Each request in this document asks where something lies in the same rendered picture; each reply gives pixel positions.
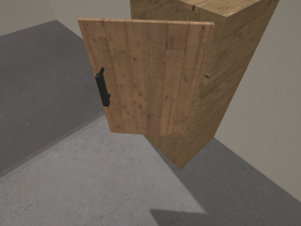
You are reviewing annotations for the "handle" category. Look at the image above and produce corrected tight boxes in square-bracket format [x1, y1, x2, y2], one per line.
[95, 67, 111, 107]

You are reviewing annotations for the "cupboard door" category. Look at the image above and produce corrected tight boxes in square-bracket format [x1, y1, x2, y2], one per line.
[77, 17, 214, 137]

